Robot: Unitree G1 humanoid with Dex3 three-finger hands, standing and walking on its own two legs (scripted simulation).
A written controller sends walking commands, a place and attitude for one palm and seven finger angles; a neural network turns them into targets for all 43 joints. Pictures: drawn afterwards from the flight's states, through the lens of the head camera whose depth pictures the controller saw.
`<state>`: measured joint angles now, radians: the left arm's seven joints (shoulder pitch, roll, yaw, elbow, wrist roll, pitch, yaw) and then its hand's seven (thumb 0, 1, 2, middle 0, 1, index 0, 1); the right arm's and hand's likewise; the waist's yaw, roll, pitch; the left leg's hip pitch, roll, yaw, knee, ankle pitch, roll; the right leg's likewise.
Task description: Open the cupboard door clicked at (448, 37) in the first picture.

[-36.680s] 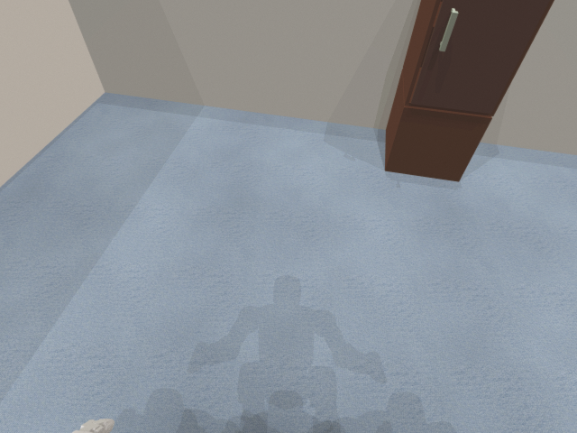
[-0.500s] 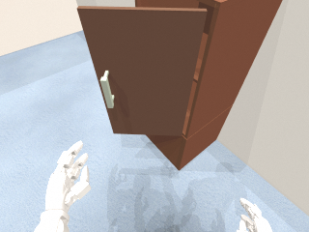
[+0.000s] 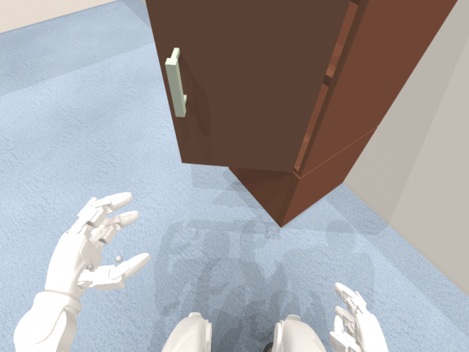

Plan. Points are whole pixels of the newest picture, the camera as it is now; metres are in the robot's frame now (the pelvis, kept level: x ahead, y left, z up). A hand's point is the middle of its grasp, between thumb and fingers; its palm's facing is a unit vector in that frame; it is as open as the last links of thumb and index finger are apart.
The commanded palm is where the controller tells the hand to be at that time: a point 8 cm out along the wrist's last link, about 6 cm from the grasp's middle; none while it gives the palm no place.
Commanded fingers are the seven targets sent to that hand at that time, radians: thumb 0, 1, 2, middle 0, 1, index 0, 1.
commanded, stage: raise the hand with hooked fingers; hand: left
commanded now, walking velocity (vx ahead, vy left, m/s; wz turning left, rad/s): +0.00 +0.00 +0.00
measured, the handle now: (178, 83) +0.62 +0.16 +0.07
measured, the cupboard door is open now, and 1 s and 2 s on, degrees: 49 49 49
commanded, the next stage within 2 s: move the hooked fingers beside the handle in 1.36 s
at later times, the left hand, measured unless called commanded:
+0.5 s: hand (79, 233) +0.27 +0.25 +0.06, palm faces +0.00 -1.00 -0.05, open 13.3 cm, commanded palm +0.25 +0.31 +0.07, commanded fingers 0.00 -0.50 0.30 -0.30 -1.20 -0.30 -1.20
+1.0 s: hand (61, 200) +0.31 +0.29 +0.09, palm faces -0.02 -1.00 -0.04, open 14.0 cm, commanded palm +0.28 +0.33 +0.09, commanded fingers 0.00 -0.50 0.30 -0.30 -1.20 -0.30 -1.20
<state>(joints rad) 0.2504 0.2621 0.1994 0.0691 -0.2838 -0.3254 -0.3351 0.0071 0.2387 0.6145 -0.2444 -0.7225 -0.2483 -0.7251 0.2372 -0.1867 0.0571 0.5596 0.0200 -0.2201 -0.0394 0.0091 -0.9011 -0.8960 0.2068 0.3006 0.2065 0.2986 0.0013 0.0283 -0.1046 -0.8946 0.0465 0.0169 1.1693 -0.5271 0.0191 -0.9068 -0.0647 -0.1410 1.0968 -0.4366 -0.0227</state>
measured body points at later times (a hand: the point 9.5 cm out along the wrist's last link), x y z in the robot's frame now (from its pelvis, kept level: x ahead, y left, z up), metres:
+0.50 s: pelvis +0.02 +0.02 +0.02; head +0.08 +0.04 +0.46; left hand +0.27 +0.31 +0.07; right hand +0.20 -0.23 -0.04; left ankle +0.02 +0.11 -0.65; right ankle +0.06 -0.12 -0.65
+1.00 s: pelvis +0.02 +0.01 +0.03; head +0.09 +0.03 +0.47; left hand +0.31 +0.34 +0.09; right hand +0.16 -0.24 -0.05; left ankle +0.02 +0.11 -0.65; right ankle +0.06 -0.12 -0.65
